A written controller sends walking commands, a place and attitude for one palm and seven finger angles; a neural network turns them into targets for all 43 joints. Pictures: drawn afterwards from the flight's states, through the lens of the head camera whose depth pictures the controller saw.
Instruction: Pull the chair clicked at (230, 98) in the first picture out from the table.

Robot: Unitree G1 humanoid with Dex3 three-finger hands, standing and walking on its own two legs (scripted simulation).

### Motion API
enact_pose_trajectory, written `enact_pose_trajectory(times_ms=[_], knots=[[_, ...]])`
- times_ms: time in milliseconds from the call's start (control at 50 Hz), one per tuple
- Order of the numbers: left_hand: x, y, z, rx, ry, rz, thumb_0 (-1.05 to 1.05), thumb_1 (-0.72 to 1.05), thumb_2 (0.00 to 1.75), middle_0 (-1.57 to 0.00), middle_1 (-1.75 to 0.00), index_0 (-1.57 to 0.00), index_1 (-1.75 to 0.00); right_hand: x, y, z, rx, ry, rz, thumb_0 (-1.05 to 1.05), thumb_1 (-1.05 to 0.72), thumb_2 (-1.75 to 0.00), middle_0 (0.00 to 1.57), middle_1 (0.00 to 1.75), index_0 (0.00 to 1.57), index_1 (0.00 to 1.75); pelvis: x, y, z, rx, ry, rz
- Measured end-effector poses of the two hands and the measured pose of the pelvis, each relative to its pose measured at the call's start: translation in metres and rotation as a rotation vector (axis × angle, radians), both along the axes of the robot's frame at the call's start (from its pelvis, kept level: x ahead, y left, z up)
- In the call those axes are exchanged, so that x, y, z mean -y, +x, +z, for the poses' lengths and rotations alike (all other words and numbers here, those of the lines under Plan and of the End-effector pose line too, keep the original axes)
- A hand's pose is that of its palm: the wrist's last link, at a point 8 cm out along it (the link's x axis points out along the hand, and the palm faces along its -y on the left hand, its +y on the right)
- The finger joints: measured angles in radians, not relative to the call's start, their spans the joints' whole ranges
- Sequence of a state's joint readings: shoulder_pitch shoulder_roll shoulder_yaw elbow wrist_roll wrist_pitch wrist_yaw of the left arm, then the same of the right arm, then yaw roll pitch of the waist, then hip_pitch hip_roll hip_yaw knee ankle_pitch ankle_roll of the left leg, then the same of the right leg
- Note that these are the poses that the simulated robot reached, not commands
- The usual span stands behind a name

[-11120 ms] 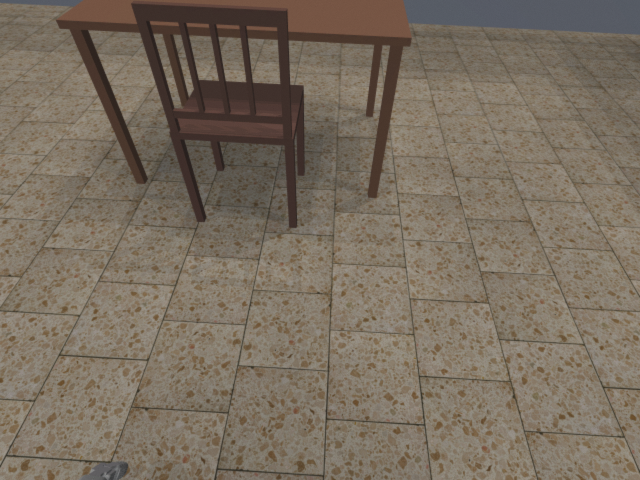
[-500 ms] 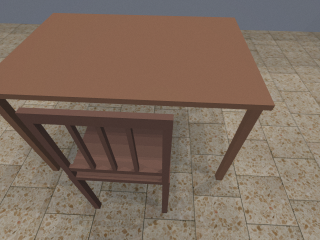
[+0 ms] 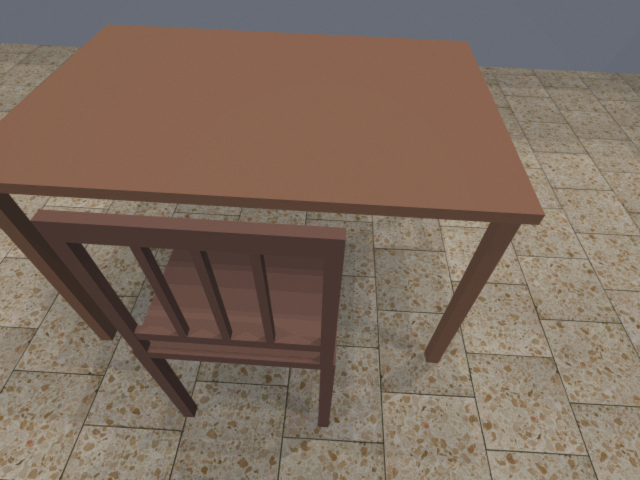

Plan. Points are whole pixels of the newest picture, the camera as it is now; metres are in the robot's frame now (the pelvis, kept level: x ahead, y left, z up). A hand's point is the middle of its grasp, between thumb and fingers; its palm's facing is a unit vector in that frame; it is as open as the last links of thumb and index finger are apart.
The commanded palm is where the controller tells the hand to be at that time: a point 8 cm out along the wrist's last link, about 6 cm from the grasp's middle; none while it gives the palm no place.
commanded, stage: look again from close up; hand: left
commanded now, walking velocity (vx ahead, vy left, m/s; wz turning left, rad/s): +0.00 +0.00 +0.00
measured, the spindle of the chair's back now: (214, 297) +0.41 +0.21 -0.10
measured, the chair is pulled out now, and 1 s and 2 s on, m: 0.00 0.00 0.00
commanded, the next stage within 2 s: raise the hand toward the chair's back in 0.44 s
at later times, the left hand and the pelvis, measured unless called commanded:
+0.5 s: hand out of the picture -0.02 +0.17 -0.18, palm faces +0.01 -0.99 -0.17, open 7.3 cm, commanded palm none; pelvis -0.01 +0.01 +0.00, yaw +0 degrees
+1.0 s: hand out of the picture +0.13 +0.18 -0.08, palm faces +0.03 -1.00 +0.03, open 9.5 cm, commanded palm +0.11 +0.24 -0.07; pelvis -0.05 +0.02 -0.10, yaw +3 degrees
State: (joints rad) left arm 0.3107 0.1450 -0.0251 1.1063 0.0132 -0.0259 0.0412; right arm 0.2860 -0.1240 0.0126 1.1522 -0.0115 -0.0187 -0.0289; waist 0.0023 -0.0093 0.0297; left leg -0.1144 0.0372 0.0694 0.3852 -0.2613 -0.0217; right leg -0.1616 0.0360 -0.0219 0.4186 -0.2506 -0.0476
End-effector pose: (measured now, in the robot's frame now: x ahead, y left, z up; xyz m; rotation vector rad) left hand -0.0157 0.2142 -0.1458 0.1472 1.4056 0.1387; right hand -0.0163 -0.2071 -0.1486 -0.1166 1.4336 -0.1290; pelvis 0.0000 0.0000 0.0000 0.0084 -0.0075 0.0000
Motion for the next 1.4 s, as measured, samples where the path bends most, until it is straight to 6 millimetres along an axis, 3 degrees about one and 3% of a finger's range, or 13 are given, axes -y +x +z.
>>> enact_pose_trajectory(times_ms=[580, 640, 680, 740, 800, 840, 900, 960, 1020, 1100, 1200, 1280, 1400], knots=[[-0.014, -0.005, 0.002, 0.028, 0.001, 0.036, 0.01, 0.93, 0.90, -0.20, -0.29, -0.20, -0.30, -0.016, -0.014, 0.002, 0.017, -0.003, -0.011, 0.00, -0.91, -0.90, 0.20, 0.30, 0.20, 0.30, -0.014, -0.011, -0.002, -0.001, -0.012, 0.001], [-0.043, 0.045, 0.042, 0.362, 0.088, 0.100, 0.05, 0.96, 0.89, -0.21, -0.29, -0.20, -0.30, 0.000, 0.008, 0.010, 0.213, -0.077, 0.002, 0.02, -0.93, -0.90, 0.20, 0.30, 0.20, 0.30, -0.017, -0.015, -0.006, -0.007, -0.007, 0.017], [-0.051, 0.087, 0.075, 0.614, 0.105, 0.096, 0.05, 0.94, 0.89, -0.20, -0.29, -0.20, -0.30, 0.012, 0.033, 0.015, 0.363, -0.112, 0.025, 0.03, -0.93, -0.90, 0.20, 0.30, 0.20, 0.30, -0.021, -0.019, -0.010, -0.019, -0.009, 0.045], [-0.044, 0.148, 0.113, 0.979, 0.054, 0.041, 0.04, 0.89, 0.87, -0.19, -0.28, -0.19, -0.29, 0.028, 0.077, 0.024, 0.570, -0.159, 0.080, 0.02, -0.92, -0.90, 0.20, 0.30, 0.20, 0.30, -0.025, -0.028, -0.022, -0.075, -0.010, 0.064], [-0.022, 0.182, 0.128, 1.280, -0.098, -0.020, 0.03, 0.82, 0.85, -0.18, -0.27, -0.18, -0.28, 0.037, 0.121, 0.038, 0.747, -0.190, 0.126, 0.02, -0.92, -0.90, 0.20, 0.30, 0.20, 0.30, -0.025, -0.035, -0.040, -0.145, -0.003, 0.045], [-0.006, 0.185, 0.124, 1.405, -0.188, -0.091, 0.02, 0.78, 0.83, -0.18, -0.27, -0.18, -0.28, 0.039, 0.148, 0.047, 0.843, -0.195, 0.159, 0.02, -0.91, -0.90, 0.20, 0.30, 0.20, 0.30, -0.024, -0.038, -0.054, -0.179, 0.000, 0.035], [0.005, 0.169, 0.099, 1.426, -0.245, -0.166, 0.01, 0.70, 0.80, -0.18, -0.26, -0.17, -0.27, 0.034, 0.182, 0.055, 0.943, -0.193, 0.210, 0.01, -0.91, -0.90, 0.20, 0.30, 0.20, 0.30, -0.020, -0.042, -0.075, -0.216, 0.003, 0.028], [-0.003, 0.141, 0.070, 1.325, -0.221, -0.127, 0.01, 0.62, 0.77, -0.18, -0.25, -0.17, -0.26, 0.020, 0.208, 0.052, 0.989, -0.171, 0.256, 0.01, -0.91, -0.90, 0.20, 0.30, 0.20, 0.30, -0.018, -0.046, -0.091, -0.234, -0.006, 0.037], [-0.022, 0.114, 0.064, 1.283, -0.123, -0.062, 0.01, 0.55, 0.74, -0.17, -0.24, -0.17, -0.25, 0.000, 0.222, 0.040, 0.996, -0.128, 0.299, 0.01, -0.91, -0.90, 0.20, 0.30, 0.20, 0.30, -0.015, -0.048, -0.101, -0.250, -0.025, 0.053], [-0.037, 0.105, 0.083, 1.379, -0.039, -0.066, 0.01, 0.45, 0.71, -0.16, -0.22, -0.16, -0.23, -0.028, 0.219, 0.010, 0.952, -0.050, 0.348, 0.01, -0.90, -0.90, 0.20, 0.30, 0.20, 0.30, -0.013, -0.054, -0.110, -0.271, -0.057, 0.078], [-0.026, 0.131, 0.089, 1.412, -0.125, -0.187, 0.01, 0.33, 0.66, -0.14, -0.20, -0.14, -0.21, -0.046, 0.189, -0.028, 0.835, 0.026, 0.322, 0.01, -0.90, -0.90, 0.20, 0.30, 0.20, 0.30, -0.014, -0.062, -0.116, -0.295, -0.071, 0.084], [-0.024, 0.148, 0.082, 1.300, -0.179, -0.200, 0.01, 0.24, 0.62, -0.13, -0.19, -0.13, -0.20, -0.040, 0.156, -0.042, 0.731, 0.026, 0.228, 0.01, -0.90, -0.90, 0.21, 0.30, 0.21, 0.30, -0.015, -0.061, -0.111, -0.297, -0.060, 0.072], [-0.040, 0.151, 0.094, 1.292, -0.102, -0.135, 0.00, 0.10, 0.56, -0.12, -0.17, -0.12, -0.18, -0.009, 0.122, -0.037, 0.649, -0.060, 0.140, 0.01, -0.90, -0.90, 0.21, 0.31, 0.21, 0.30, -0.017, -0.055, -0.099, -0.293, -0.048, 0.059]])
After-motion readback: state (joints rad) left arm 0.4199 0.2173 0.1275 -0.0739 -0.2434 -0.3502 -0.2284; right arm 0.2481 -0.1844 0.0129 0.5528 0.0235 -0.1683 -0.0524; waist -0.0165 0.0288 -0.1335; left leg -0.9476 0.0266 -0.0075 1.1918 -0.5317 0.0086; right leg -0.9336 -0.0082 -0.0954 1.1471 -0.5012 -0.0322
